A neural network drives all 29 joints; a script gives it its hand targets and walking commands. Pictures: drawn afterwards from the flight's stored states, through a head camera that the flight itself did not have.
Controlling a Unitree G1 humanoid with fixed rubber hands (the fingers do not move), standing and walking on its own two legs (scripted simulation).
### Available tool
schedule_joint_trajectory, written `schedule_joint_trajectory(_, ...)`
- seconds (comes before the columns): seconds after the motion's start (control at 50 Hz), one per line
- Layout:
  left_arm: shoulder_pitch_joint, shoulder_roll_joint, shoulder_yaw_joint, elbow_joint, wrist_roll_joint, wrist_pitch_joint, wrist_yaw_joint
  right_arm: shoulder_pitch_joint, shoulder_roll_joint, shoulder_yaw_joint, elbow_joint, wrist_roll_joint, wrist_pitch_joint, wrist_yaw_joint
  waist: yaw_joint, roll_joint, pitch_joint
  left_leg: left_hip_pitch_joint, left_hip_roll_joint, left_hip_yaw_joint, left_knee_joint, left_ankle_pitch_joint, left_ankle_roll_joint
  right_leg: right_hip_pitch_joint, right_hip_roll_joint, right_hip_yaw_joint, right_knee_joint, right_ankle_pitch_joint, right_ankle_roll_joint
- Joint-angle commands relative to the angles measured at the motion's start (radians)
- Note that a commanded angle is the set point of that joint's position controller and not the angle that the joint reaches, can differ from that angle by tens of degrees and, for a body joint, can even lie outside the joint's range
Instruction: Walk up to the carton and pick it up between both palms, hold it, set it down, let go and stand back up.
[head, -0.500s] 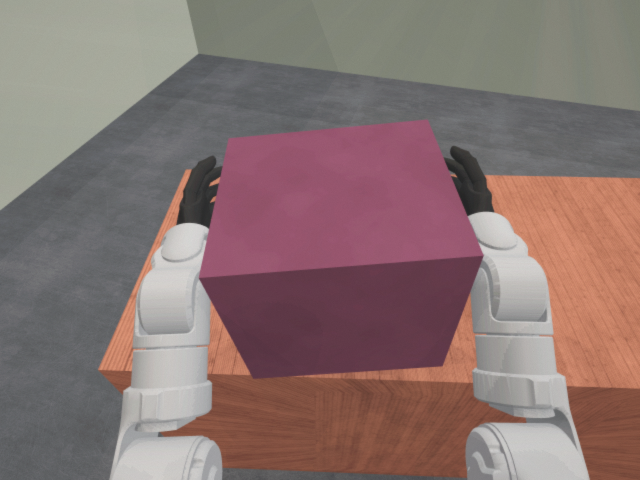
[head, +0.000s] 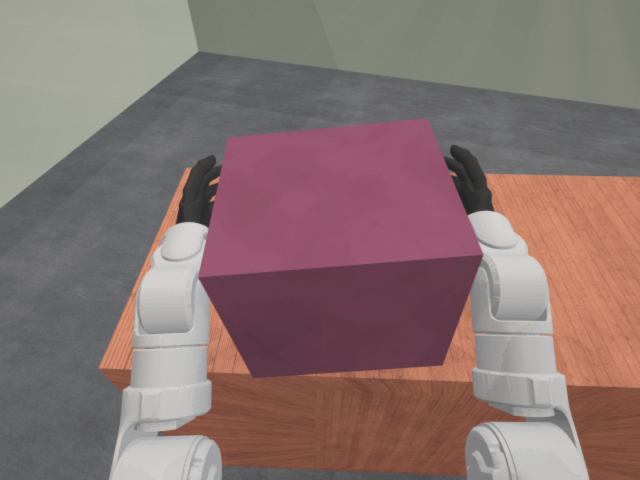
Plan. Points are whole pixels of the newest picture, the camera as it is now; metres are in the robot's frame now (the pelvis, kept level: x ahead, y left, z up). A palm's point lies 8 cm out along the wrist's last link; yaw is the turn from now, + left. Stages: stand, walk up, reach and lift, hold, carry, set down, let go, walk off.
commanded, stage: hold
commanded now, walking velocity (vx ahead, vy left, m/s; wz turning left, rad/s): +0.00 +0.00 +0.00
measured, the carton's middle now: (336, 253) +0.32 -0.01 +0.14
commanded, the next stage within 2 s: set down in 1.58 s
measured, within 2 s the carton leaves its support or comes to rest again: neither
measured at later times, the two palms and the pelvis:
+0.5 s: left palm (197, 222) +0.36 +0.15 +0.16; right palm (469, 212) +0.35 -0.16 +0.17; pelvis +0.00 +0.00 +0.00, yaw +0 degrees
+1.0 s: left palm (196, 225) +0.36 +0.15 +0.16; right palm (468, 213) +0.35 -0.16 +0.17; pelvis +0.00 +0.00 +0.00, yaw +0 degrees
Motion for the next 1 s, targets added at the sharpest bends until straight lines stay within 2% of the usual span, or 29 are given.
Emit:
schedule_joint_trajectory(0.0, -0.672, -0.471, -0.446, -0.191, -0.133, -0.046, -0.133, -0.668, 0.437, 0.461, -0.222, 0.129, -0.069, 0.119, 0.003, 0.007, -0.492, 0.003, -0.076, 0.055, -0.010, 0.071, -0.004, 0.293, 0.065, -0.022, 0.060, 0.091, 0.012)
schedule_joint_trajectory(0.1, -0.680, -0.475, -0.449, -0.192, -0.137, -0.048, -0.135, -0.672, 0.446, 0.461, -0.221, 0.129, -0.069, 0.118, -0.004, 0.004, -0.503, 0.005, -0.078, 0.056, -0.004, 0.075, -0.002, 0.295, 0.064, -0.022, 0.064, 0.098, 0.014)
schedule_joint_trajectory(0.14, -0.680, -0.475, -0.446, -0.194, -0.137, -0.048, -0.135, -0.670, 0.446, 0.462, -0.218, 0.131, -0.068, 0.120, 0.003, -0.005, -0.497, 0.005, -0.077, 0.055, -0.003, 0.081, -0.003, 0.298, 0.066, -0.023, 0.063, 0.098, 0.013)
schedule_joint_trajectory(0.3, -0.679, -0.474, -0.449, -0.198, -0.132, -0.045, -0.137, -0.666, 0.448, 0.462, -0.211, 0.132, -0.067, 0.121, 0.003, 0.012, -0.490, 0.007, -0.078, 0.058, -0.003, 0.088, -0.003, 0.302, 0.065, -0.019, 0.061, 0.103, 0.010)
schedule_joint_trajectory(0.38, -0.682, -0.479, -0.463, -0.220, -0.143, -0.049, -0.137, -0.674, 0.453, 0.474, -0.243, 0.142, -0.071, 0.120, 0.000, 0.009, -0.515, 0.016, -0.077, 0.053, -0.002, 0.109, -0.005, 0.312, 0.063, -0.017, 0.063, 0.132, 0.012)
schedule_joint_trajectory(0.54, -0.646, -0.478, -0.452, -0.206, -0.134, -0.041, -0.134, -0.650, 0.450, 0.476, -0.245, 0.136, -0.065, 0.122, 0.005, -0.010, -0.504, 0.023, -0.076, 0.050, -0.005, 0.121, -0.005, 0.311, 0.064, -0.019, 0.060, 0.137, 0.013)
schedule_joint_trajectory(0.74, -0.668, -0.482, -0.474, -0.237, -0.145, -0.041, -0.137, -0.658, 0.457, 0.482, -0.251, 0.141, -0.064, 0.125, -0.003, 0.007, -0.515, 0.031, -0.074, 0.050, -0.001, 0.134, -0.009, 0.307, 0.064, -0.018, 0.060, 0.143, 0.009)
schedule_joint_trajectory(0.9, -0.651, -0.468, -0.452, -0.211, -0.132, -0.036, -0.140, -0.642, 0.439, 0.462, -0.225, 0.129, -0.058, 0.130, -0.004, 0.005, -0.489, 0.036, -0.077, 0.054, -0.007, 0.104, -0.012, 0.296, 0.067, -0.024, 0.051, 0.110, 0.012)
schedule_joint_trajectory(0.98, -0.666, -0.482, -0.463, -0.230, -0.137, -0.044, -0.139, -0.659, 0.451, 0.471, -0.250, 0.135, -0.068, 0.125, -0.004, 0.012, -0.512, 0.025, -0.077, 0.054, -0.009, 0.122, -0.011, 0.303, 0.063, -0.019, 0.052, 0.140, 0.014)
